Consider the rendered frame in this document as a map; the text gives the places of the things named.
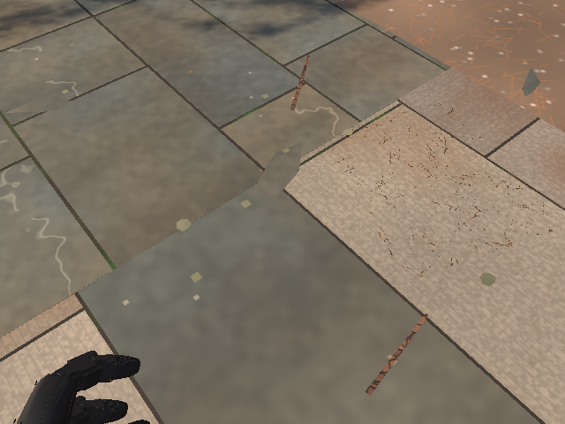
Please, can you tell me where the robot left hand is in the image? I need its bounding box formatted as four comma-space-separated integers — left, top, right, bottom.
13, 351, 150, 424

